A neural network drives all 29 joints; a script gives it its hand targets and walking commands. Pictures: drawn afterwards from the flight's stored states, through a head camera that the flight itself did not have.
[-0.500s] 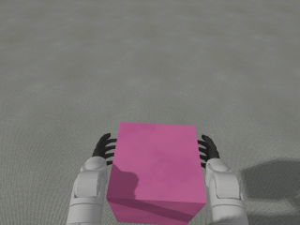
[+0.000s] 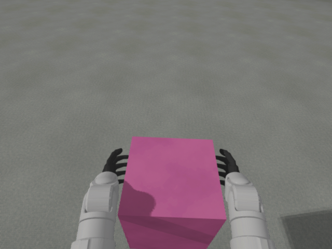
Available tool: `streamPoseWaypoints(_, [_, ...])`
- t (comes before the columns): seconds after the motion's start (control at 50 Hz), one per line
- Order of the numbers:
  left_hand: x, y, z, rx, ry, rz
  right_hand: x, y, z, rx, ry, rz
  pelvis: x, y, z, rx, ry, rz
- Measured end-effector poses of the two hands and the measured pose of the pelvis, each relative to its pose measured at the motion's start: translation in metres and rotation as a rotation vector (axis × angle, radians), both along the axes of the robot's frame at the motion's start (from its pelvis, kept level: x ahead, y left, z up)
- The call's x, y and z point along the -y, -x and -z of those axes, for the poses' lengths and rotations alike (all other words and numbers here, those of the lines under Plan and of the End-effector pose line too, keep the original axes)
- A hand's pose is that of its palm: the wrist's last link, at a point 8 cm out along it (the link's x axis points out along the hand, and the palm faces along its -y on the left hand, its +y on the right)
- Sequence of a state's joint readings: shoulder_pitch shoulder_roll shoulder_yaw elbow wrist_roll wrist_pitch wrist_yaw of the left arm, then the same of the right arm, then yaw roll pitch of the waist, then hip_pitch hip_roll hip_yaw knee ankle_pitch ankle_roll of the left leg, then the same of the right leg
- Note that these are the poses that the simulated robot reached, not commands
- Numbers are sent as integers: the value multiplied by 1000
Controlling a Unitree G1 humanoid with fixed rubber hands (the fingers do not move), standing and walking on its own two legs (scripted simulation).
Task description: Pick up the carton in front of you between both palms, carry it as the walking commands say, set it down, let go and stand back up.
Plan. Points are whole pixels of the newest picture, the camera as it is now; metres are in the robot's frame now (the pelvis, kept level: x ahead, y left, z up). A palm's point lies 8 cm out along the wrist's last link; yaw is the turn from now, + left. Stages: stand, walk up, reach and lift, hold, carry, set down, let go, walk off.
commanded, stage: hold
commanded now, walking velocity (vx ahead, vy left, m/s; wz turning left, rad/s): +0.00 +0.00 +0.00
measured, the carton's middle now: (169, 196) +0.28 +0.00 -0.03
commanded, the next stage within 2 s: set down in 0.18 s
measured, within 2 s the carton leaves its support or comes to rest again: neither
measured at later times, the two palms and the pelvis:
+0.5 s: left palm (126, 169) +0.32 +0.12 +0.02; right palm (240, 177) +0.30 -0.18 +0.02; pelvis -0.01 -0.01 -0.01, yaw -2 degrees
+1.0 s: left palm (138, 192) +0.37 +0.11 -0.19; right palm (223, 201) +0.34 -0.19 -0.18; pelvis -0.03 +0.00 -0.12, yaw -3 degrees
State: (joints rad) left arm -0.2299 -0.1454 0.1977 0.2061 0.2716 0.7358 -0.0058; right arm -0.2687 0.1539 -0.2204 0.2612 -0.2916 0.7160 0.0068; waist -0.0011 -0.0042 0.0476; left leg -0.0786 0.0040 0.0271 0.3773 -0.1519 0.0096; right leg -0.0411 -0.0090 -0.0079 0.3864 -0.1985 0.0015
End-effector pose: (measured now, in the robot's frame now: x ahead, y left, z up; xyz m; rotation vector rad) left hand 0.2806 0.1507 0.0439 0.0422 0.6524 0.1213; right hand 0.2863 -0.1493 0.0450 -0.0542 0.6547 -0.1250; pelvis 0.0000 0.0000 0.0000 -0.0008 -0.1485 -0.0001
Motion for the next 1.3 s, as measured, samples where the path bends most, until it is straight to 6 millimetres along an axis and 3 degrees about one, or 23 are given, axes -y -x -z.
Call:
streamPoseWaypoints(0.24, [23,-2,-6,13,14,29,24,11,-3,14,-19,40,15,10,3,18,-3,26])
streamPoseWaypoints(0.36, [30,-16,-2,10,43,30,29,2,-1,13,-37,80,16,8,6,14,-2,44])
streamPoseWaypoints(0.46, [32,-35,12,-10,57,39,31,-12,13,-4,-52,108,14,6,10,-14,-2,43])
streamPoseWaypoints(0.58, [33,-54,56,-46,39,65,32,-26,56,-41,-34,115,8,7,17,-141,-1,41])
streamPoseWaypoints(0.7, [33,-60,125,-48,18,89,32,-31,122,-42,-16,114,3,14,35,-338,-4,41])
streamPoseWaypoints(0.82, [36,-66,186,-19,41,81,35,-35,182,-9,-35,137,-1,19,66,-548,-7,45])
streamPoseWaypoints(1.08, [44,-96,251,9,69,80,41,-60,246,25,-66,182,-3,33,138,-770,-15,47])
streamPoseWaypoints(1.3, [45,-113,321,-9,61,100,42,-72,316,6,-63,195,-2,48,200,-868,-12,47])
